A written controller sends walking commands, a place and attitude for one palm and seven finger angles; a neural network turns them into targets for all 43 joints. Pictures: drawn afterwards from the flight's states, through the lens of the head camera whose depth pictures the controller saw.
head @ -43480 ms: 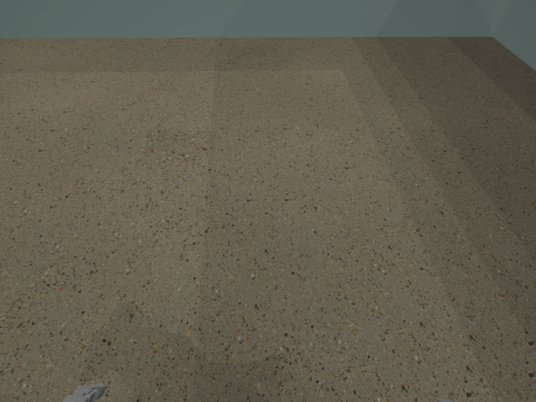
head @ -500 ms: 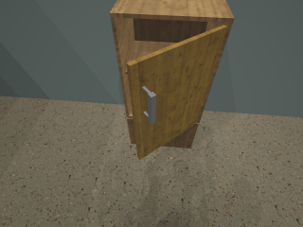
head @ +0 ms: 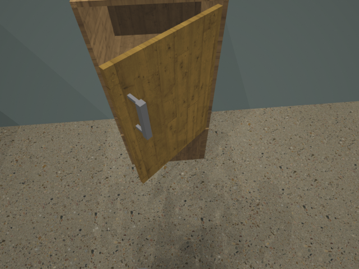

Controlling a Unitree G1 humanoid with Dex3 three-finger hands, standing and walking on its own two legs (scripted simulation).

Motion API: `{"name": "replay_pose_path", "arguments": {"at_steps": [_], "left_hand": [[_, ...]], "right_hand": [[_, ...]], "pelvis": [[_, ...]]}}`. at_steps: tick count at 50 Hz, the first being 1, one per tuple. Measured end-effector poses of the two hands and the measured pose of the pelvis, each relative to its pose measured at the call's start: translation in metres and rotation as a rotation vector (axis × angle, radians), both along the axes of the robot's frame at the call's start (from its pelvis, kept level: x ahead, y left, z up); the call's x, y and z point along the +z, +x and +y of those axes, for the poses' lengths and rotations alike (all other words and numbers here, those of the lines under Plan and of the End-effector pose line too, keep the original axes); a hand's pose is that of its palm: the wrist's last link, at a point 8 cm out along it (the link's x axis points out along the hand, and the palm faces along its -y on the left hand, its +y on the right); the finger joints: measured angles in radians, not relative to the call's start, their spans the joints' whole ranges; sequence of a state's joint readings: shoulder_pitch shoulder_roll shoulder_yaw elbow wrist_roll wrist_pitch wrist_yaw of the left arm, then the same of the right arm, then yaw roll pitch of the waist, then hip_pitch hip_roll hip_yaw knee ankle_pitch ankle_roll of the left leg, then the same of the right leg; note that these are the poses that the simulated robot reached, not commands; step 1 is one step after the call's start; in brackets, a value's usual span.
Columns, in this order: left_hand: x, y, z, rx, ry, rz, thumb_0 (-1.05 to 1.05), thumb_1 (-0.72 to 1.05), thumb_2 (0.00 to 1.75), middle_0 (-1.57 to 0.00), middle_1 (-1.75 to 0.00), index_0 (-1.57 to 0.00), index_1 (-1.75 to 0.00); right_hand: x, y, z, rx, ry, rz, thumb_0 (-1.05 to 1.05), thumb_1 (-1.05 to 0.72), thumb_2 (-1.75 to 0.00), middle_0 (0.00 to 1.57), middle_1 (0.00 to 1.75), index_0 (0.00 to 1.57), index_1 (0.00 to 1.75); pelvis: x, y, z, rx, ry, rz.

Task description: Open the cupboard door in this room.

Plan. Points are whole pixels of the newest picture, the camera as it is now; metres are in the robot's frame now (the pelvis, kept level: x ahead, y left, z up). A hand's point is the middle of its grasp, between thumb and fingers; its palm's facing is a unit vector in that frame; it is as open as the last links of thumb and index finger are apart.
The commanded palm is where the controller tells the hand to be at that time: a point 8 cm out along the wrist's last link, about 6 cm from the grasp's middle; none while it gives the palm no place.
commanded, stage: walk to a spot facing it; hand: left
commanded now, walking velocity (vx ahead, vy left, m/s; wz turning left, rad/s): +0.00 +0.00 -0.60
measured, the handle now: (139, 117) +0.48 +0.15 +0.01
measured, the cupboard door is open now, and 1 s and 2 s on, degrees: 41 41 41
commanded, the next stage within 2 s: none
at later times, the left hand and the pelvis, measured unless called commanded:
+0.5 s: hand out of the picture +0.09 +0.16 -0.16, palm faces -0.18 -0.95 -0.24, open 7.4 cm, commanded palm none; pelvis +0.01 -0.02 +0.01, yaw -16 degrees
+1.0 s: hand (156, 238) +0.21 +0.08 -0.16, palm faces -0.53 -0.80 -0.29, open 7.4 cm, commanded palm none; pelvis +0.01 -0.04 +0.00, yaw -33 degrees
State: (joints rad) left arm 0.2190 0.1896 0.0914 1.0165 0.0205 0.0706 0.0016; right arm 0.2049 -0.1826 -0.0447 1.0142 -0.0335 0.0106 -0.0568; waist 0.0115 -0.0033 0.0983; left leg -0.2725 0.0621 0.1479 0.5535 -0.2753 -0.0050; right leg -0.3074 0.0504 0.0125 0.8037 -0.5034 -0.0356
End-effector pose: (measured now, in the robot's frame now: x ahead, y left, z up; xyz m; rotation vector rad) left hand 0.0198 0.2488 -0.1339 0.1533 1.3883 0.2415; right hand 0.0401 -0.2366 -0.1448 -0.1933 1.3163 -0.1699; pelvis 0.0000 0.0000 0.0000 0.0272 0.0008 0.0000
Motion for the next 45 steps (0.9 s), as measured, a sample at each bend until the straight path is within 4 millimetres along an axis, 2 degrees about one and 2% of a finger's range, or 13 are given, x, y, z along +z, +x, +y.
{"name": "replay_pose_path", "arguments": {"at_steps": [6, 9, 14, 20, 24, 27, 30, 34, 39, 42, 45], "left_hand": [[0.011, 0.048, -0.008, -0.106, 0.066, -0.132, 0.01, 0.91, 0.9, -0.2, -0.3, -0.2, -0.3], [0.018, 0.057, -0.017, -0.135, 0.076, -0.145, 0.01, 0.91, 0.9, -0.2, -0.3, -0.2, -0.3], [0.023, 0.063, -0.033, -0.196, 0.057, -0.11, 0.01, 0.91, 0.9, -0.2, -0.3, -0.2, -0.3], [0.018, 0.069, -0.042, -0.247, 0.015, -0.076, 0.01, 0.9, 0.9, -0.2, -0.3, -0.21, -0.3], [0.009, 0.075, -0.039, -0.273, -0.009, -0.058, 0.01, 0.9, 0.9, -0.2, -0.3, -0.21, -0.3], [-0.003, 0.086, -0.032, -0.298, -0.027, -0.05, 0.01, 0.9, 0.9, -0.2, -0.3, -0.21, -0.3], [-0.007, 0.103, -0.029, -0.341, -0.037, -0.057, 0.01, 0.9, 0.9, -0.2, -0.3, -0.21, -0.3], [0.001, 0.133, -0.036, -0.398, -0.043, -0.095, 0.01, 0.91, 0.9, -0.2, -0.3, -0.2, -0.3], [0.01, 0.172, -0.064, -0.527, -0.033, -0.142, 0.01, 0.91, 0.9, -0.2, -0.3, -0.2, -0.3], [0.008, 0.193, -0.086, -0.607, -0.01, -0.194, 0.01, 0.91, 0.9, -0.2, -0.3, -0.2, -0.3], [0.01, 0.203, -0.102, -0.654, 0.006, -0.213, 0.01, 0.91, 0.9, -0.2, -0.3, -0.2, -0.3]], "right_hand": [[-0.015, -0.014, -0.029, -0.052, 0.027, 0.0, 0.0, -0.9, -0.9, 0.2, 0.3, 0.2, 0.3], [-0.011, -0.012, -0.043, -0.083, 0.021, 0.0, 0.0, -0.9, -0.9, 0.2, 0.3, 0.2, 0.3], [0.008, 0.003, -0.058, -0.134, 0.003, -0.079, 0.01, -0.91, -0.9, 0.2, 0.3, 0.2, 0.3], [0.024, 0.022, -0.06, -0.176, -0.021, -0.162, 0.01, -0.91, -0.9, 0.2, 0.3, 0.19, 0.3], [0.032, 0.03, -0.054, -0.199, -0.042, -0.201, 0.0, -0.91, -0.9, 0.2, 0.3, 0.2, 0.3], [0.032, 0.028, -0.047, -0.218, -0.068, -0.234, 0.0, -0.9, -0.9, 0.2, 0.3, 0.2, 0.3], [0.032, 0.011, -0.04, -0.225, -0.082, -0.206, 0.0, -0.9, -0.9, 0.2, 0.3, 0.2, 0.3], [0.031, -0.025, -0.034, -0.265, -0.071, -0.128, 0.0, -0.9, -0.9, 0.2, 0.3, 0.2, 0.3], [0.019, -0.076, -0.036, -0.384, -0.044, -0.062, 0.0, -0.9, -0.9, 0.2, 0.3, 0.2, 0.3], [0.001, -0.107, -0.046, -0.463, -0.028, -0.032, 0.0, -0.9, -0.9, 0.2, 0.3, 0.2, 0.3], [-0.003, -0.129, -0.053, -0.529, -0.036, 0.011, 0.01, -0.9, -0.9, 0.2, 0.3, 0.2, 0.3]], "pelvis": [[-0.009, -0.005, -0.022, -0.052, 0.002, 0.0], [-0.004, -0.007, -0.029, -0.073, -0.001, -0.004], [0.007, -0.005, -0.034, -0.139, 0.013, 0.012], [0.012, 0.0, -0.031, -0.215, 0.011, 0.029], [0.01, 0.004, -0.023, -0.26, 0.001, 0.037], [0.002, 0.01, -0.014, -0.289, -0.027, 0.05], [0.001, 0.01, -0.012, -0.32, -0.022, 0.04], [0.007, 0.01, -0.014, -0.366, -0.034, 0.031], [0.004, 0.01, -0.024, -0.446, -0.045, 0.022], [-0.009, 0.009, -0.037, -0.49, -0.024, 0.018], [-0.01, 0.006, -0.039, -0.521, -0.034, 0.009]]}}
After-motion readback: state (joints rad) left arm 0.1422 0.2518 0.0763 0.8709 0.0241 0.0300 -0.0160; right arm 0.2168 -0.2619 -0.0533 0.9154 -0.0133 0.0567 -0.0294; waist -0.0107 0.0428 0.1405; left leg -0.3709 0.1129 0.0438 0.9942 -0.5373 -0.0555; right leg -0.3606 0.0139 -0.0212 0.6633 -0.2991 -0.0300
